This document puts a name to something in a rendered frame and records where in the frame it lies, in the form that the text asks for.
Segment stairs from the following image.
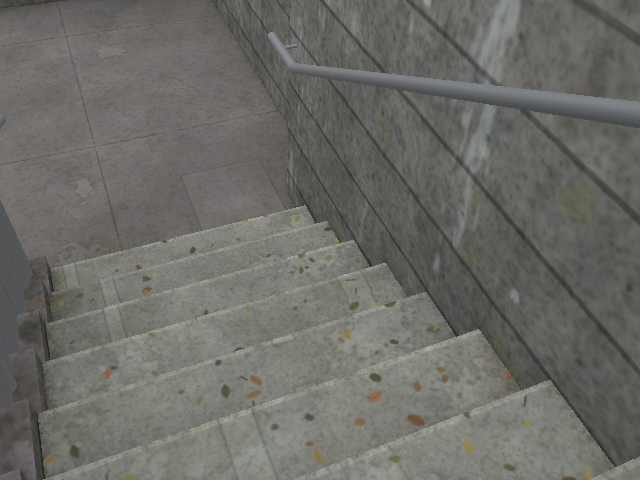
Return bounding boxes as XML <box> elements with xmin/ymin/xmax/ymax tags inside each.
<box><xmin>38</xmin><ymin>205</ymin><xmax>640</xmax><ymax>480</ymax></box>

